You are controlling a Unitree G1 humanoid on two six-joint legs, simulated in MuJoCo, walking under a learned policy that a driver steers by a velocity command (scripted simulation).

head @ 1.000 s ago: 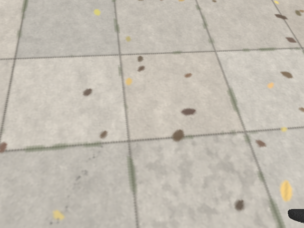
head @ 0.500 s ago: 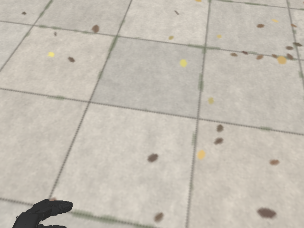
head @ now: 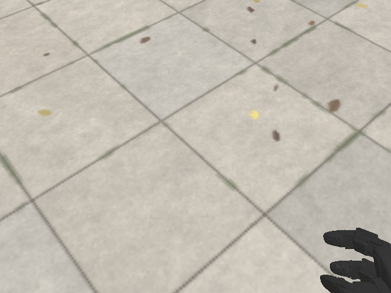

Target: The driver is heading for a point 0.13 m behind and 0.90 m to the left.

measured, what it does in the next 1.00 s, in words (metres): walks ahead, turning left: left foot, then right foot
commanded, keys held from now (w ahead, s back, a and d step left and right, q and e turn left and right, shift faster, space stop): w+q+shift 0.22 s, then w+shift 0.08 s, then shift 0.42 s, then q+shift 0.28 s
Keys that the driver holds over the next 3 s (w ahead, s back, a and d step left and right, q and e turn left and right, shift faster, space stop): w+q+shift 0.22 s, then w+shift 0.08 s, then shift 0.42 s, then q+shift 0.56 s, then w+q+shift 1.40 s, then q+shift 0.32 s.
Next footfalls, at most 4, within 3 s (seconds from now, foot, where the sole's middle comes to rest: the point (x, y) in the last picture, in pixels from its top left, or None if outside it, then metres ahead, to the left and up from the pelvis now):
0.02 left None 0.19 0.01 -0.73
0.42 right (225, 235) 0.65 -0.04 -0.73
0.82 left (146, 217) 0.70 0.24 -0.73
1.18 right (201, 197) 0.79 0.05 -0.73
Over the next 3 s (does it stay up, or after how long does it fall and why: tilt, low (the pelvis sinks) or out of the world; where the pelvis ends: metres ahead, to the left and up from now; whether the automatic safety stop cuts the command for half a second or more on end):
stays up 0.35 1.30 0.01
